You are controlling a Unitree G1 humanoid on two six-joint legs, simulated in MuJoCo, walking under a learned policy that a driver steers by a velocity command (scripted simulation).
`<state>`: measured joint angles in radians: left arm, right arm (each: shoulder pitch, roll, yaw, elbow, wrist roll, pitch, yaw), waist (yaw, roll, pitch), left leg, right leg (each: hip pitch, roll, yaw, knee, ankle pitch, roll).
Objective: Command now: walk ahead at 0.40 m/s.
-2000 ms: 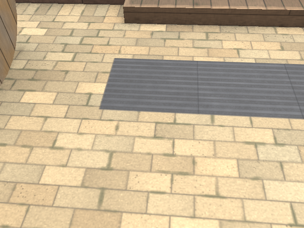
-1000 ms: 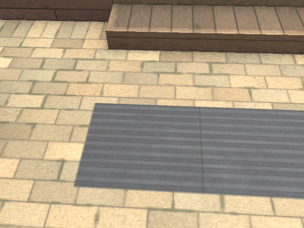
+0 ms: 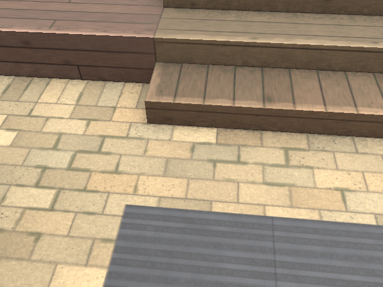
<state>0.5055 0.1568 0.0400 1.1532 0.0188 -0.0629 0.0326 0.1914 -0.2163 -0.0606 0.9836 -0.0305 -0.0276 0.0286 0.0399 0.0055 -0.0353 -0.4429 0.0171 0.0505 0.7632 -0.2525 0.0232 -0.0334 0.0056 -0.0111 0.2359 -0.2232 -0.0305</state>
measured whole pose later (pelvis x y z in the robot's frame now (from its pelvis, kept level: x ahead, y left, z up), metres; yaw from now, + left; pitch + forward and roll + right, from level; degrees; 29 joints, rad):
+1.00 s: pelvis +0.46 +0.02 +0.00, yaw +1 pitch -1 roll -1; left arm 0.35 0.16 0.02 1.07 0.02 -0.08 0.00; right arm 0.16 -0.19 -0.04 0.97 -0.02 -0.03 -0.01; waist 0.02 0.04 0.08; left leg -0.54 0.07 0.03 0.76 -0.15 0.03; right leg -0.09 0.08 -0.11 0.29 -0.20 -0.10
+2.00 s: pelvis +0.55 +0.03 -0.01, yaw +0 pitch -2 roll +0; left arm 0.34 0.12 -0.02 1.16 0.01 -0.02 0.05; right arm 0.29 -0.13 0.00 1.17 -0.01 -0.01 -0.04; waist -0.01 0.00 0.03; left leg -0.19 -0.02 0.07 0.38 -0.16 0.04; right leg -0.03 0.02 -0.04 0.36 -0.30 -0.03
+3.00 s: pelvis +0.56 +0.01 -0.01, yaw +0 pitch -1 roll +1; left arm 0.39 0.10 -0.03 1.15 0.01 -0.03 0.05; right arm 0.31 -0.11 0.01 1.19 0.00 -0.01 -0.04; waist -0.01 0.00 0.03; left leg -0.20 0.01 0.06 0.41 -0.19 0.01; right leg -0.02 0.04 -0.05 0.35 -0.31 -0.06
